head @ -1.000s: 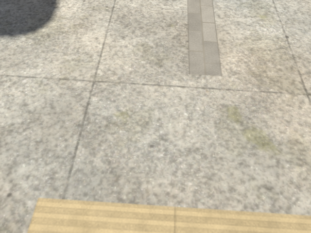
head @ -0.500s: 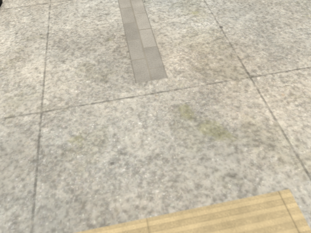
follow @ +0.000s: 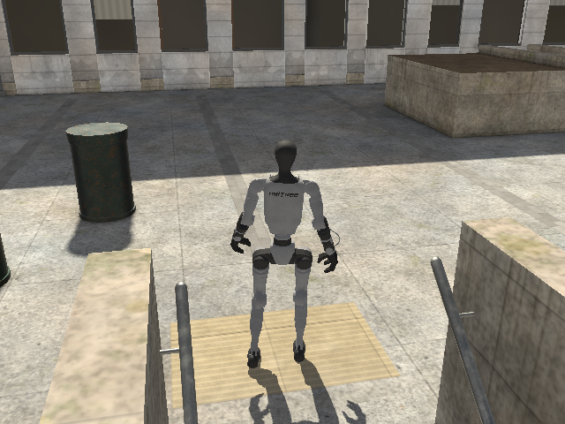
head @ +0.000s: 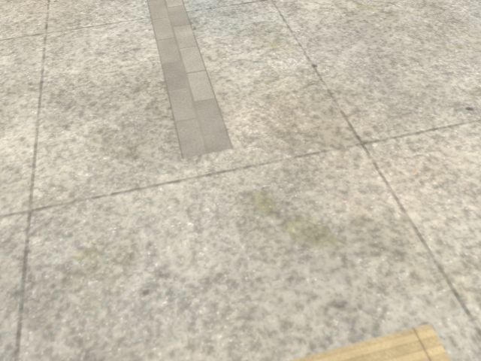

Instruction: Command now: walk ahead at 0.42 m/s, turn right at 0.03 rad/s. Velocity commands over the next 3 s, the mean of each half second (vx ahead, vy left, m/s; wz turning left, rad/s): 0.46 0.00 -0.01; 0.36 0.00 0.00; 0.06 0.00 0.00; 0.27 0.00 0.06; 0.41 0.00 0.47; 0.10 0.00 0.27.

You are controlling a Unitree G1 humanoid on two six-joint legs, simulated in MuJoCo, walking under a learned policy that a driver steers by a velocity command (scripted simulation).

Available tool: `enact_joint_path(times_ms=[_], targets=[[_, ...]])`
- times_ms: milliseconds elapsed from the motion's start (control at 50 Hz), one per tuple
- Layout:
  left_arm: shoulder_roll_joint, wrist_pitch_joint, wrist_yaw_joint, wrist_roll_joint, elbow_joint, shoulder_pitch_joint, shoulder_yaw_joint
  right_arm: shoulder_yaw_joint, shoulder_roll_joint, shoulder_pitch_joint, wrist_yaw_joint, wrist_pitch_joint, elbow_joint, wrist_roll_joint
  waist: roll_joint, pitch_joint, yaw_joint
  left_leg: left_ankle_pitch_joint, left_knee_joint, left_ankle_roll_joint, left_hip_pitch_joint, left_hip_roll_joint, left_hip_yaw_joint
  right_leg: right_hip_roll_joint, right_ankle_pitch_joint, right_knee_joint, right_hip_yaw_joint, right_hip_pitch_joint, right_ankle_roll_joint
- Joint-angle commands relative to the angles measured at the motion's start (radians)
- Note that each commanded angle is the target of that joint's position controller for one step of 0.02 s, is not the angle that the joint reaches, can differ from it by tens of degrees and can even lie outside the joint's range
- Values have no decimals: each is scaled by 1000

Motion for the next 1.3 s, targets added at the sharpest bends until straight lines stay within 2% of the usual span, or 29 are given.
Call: enact_joint_path(times_ms=[20, 60, 100, 200, 300, 380, 440, 460, 480, 500, 520, 560, 580, 640, 740, 860, 900, 940, 960, 980, 1000, 1020, 1040, 1080, 1140, 1220, 1260, 1280, 1300], targets=[[161, -32, 2, 8, -13, 241, 42, -18, -114, -164, 2, -56, -155, 20, -215, 38, 118, 17, 472, 49, -670, 23, -39, -382, -399, -385, 689, 451, -245], [120, -35, -2, 11, -24, 143, 24, -15, -86, -171, 3, -57, -138, -4, -125, 88, 73, 182, 416, 50, -627, 69, -31, -295, -196, -407, 505, 335, -199], [106, -33, 0, 16, -17, 107, 16, -17, -73, -161, 10, -50, -126, -11, -126, 92, 36, 278, 359, 27, -546, 82, -14, -241, -14, -440, 375, 253, -169], [107, -30, 16, 5, 47, 166, 15, 3, -23, -281, 15, -41, -137, -17, -97, 90, 64, 463, 90, -13, -515, 55, 28, -197, 299, -446, 188, 270, -149], [140, -23, 22, -11, 102, 226, 23, 13, -16, -454, 43, -53, -187, 1, -110, 129, 117, 554, -157, -3, -425, 15, 60, -216, 282, -443, 144, 300, -142], [159, -8, 26, -19, 134, 230, 31, 6, -44, -480, 65, -63, -216, 3, -120, 135, 96, 447, -249, 52, -379, -8, 67, -262, 422, -373, 146, 407, -122], [177, 8, 33, -13, 134, 192, 33, -36, -124, -214, 50, -60, -153, -9, -146, -51, -50, 400, -281, 123, 23, -92, 138, -201, 891, -47, 81, 390, -73], [152, 7, 37, 4, 110, 188, 20, -53, -186, -13, 36, -57, -114, -18, -78, -202, -124, 453, -226, 184, 378, 62, -31, -156, 651, 247, 62, 161, -39], [6, -11, 24, 4, 96, 336, -24, -68, -268, 59, 39, -58, -96, -26, 219, -376, -48, 215, -317, 357, 750, 333, -554, 38, -111, 652, 76, -251, 36], [90, -33, 20, -16, 116, 283, -6, -46, -173, 71, 35, -54, -92, -13, 203, -405, -92, 104, -460, 346, 739, 339, -725, 35, -266, 779, 212, -357, 30], [148, -43, 18, -41, 76, 163, 12, -34, -139, -9, 26, -50, -97, -11, 146, -217, -84, 128, -476, 295, 597, 303, -555, -20, -201, 804, 179, -435, 26], [134, -48, 26, -13, 46, 51, 9, -19, -97, -127, 25, -50, -107, -22, -5, -50, -16, 324, -521, 254, 280, 229, -343, -107, -55, 689, 127, -365, 21], [126, -37, 26, -6, 48, 74, 13, -12, -76, -151, 27, -58, -110, -35, 21, -37, 26, 375, -550, 246, 192, 199, -286, -136, -17, 649, 137, -297, 18], [82, -6, 29, -5, 61, 109, 7, -15, -79, -156, 30, -76, -87, -24, 38, 0, 66, 427, -626, 264, 76, 169, -190, -154, 18, 567, 121, -251, 37], [61, -9, 27, 11, 16, -63, -5, -21, -119, -110, 10, -63, -50, -20, 10, 67, 34, 699, -630, 227, 70, 122, -37, -146, 252, 272, 83, -301, 68], [56, -25, -3, 6, -19, -204, -10, -19, -145, -30, -3, -27, -3, -9, 41, 32, -28, 788, -507, 176, 187, 128, 2, -61, 378, -16, 52, -180, 45], [85, -29, -12, 14, -23, -186, 1, -22, -152, -49, -7, -17, 0, -5, 58, 8, -3, 787, -428, 155, 236, 148, -31, -46, 312, -72, 61, -139, 14], [129, -36, -7, 30, 21, -56, 21, -16, -133, -65, -12, -12, -2, -6, 27, -62, 58, 806, -253, 102, 223, 78, -5, -24, 493, -184, 37, 74, -29], [203, -38, 2, 47, 26, 28, 34, 1, -86, -23, -11, -21, -19, -34, -83, -185, 58, 573, -52, 51, 79, 11, 30, -179, 957, -84, 168, 337, -97], [181, -26, 8, 53, 23, 46, 20, 33, -4, 127, -2, -27, 8, -38, -278, -319, 28, -76, 239, -22, -180, -85, 36, -412, 1177, -56, 417, 613, -286], [109, -11, 3, 27, 37, 81, 5, 21, -72, 126, 4, -17, 32, -18, -248, -386, 60, -258, 333, -40, -218, -66, -48, -416, 1012, -97, 492, 595, -314], [95, -1, 0, 15, 35, 32, -1, 5, -120, 47, 2, -1, 15, -3, -172, -293, 65, -225, 375, -52, -260, -33, -52, -366, 802, -142, 444, 502, -274], [82, 6, 1, 14, 30, -36, -7, 4, -110, -26, -7, 19, 1, -3, -112, -204, 52, -175, 353, -60, -279, -6, -34, -328, 636, -182, 399, 389, -234], [85, 17, 5, 24, 25, -154, -9, 2, -88, -61, -24, 58, -8, -16, -131, -92, -1, -95, 188, -73, -169, 33, -21, -266, 379, -273, 313, 130, -179], [85, 27, 13, 38, 40, -182, -5, 10, -46, -18, -40, 76, 26, -26, -181, -87, -16, 18, 11, -73, 9, -1, 33, -205, 243, -317, 218, 0, -166], [63, 37, 22, 18, 79, -172, -13, 8, -40, -28, -34, 75, 45, -45, -155, -59, -23, 248, -221, -24, 157, -21, 69, -159, -154, -319, 180, -80, -94], [46, 39, 21, 25, 108, -129, -20, 4, -90, -71, -39, 71, 14, -57, -80, 32, 7, 191, -342, 26, 100, 62, -25, -97, -281, -272, 150, -101, -3], [50, 42, 26, 20, 108, -104, -13, -9, -130, -104, -40, 68, 28, -41, 62, 75, 50, -29, -377, 52, -65, 56, -35, -39, -183, -235, 78, -8, 26], [62, 41, 32, 25, 116, -122, -11, 1, -85, -134, -39, 56, 22, -39, 81, 92, 42, -97, -423, 45, -145, 44, -38, -32, -93, -179, 66, 80, 37]])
